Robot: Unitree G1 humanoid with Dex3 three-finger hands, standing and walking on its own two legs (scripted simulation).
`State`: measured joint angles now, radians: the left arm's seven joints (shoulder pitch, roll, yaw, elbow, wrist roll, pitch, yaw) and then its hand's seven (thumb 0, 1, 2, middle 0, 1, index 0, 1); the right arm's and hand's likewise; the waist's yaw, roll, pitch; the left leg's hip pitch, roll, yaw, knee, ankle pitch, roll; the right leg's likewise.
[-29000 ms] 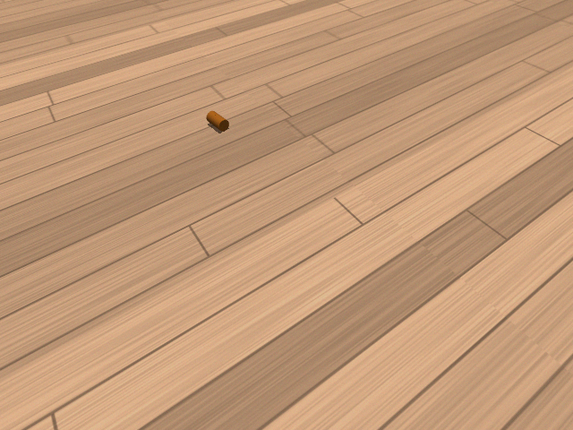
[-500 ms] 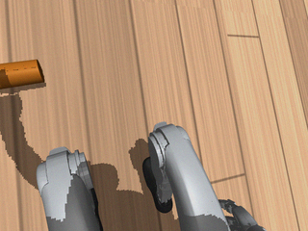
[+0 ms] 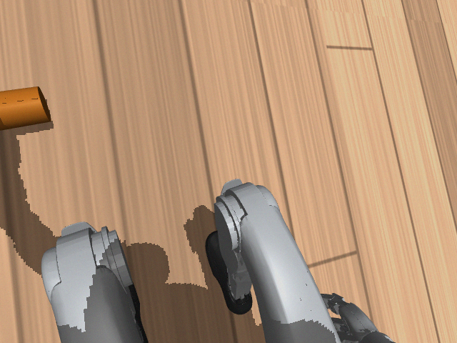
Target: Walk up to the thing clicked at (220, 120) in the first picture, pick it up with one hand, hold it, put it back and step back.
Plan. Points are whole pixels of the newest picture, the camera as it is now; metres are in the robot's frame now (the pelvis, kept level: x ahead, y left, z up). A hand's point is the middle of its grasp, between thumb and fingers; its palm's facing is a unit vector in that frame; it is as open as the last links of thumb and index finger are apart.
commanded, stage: rise first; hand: left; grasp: from above
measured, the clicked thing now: (7, 110) +0.56 +0.30 -0.30
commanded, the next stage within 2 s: approach in 0.92 s
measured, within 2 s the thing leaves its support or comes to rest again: neither
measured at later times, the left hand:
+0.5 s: hand out of the picture +0.50 +0.33 -0.18, palm faces -0.46 -0.06 -0.89, open 14.0 cm
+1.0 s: hand out of the picture +0.50 +0.33 -0.17, palm faces -0.46 -0.05 -0.89, open 13.9 cm
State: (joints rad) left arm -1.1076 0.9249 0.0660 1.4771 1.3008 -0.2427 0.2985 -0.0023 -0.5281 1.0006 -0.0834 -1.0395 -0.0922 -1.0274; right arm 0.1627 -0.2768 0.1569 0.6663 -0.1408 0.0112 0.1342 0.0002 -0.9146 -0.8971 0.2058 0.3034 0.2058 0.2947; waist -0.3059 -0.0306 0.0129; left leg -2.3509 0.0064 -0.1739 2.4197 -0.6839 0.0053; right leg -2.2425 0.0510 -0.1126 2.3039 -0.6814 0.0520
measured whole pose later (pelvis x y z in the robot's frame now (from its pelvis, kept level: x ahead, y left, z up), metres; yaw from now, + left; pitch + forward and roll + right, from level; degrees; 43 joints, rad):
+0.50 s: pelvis +0.00 +0.00 +0.00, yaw -1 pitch +34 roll -12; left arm -1.12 0.96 0.07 1.48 1.30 -0.24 0.30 0.00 -0.52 1.00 -0.10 -1.01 -0.10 -1.01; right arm 0.17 -0.28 0.19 0.65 -0.14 0.01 0.13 0.00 -0.91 -0.90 0.21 0.30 0.21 0.29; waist -0.33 -0.04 0.03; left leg -2.36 0.01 -0.19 2.43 -0.68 0.01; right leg -2.25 0.06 -0.12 2.31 -0.68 0.06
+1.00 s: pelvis +0.00 +0.00 +0.00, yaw -1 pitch +34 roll -13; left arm -1.12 0.96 0.04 1.45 1.29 -0.24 0.25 0.00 -0.50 0.99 -0.13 -0.99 -0.13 -0.98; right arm 0.18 -0.29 0.20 0.62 -0.14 0.03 0.13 0.00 -0.91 -0.90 0.21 0.30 0.21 0.29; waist -0.33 -0.04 0.03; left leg -2.36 0.00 -0.19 2.43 -0.67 0.01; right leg -2.24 0.05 -0.13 2.30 -0.67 0.05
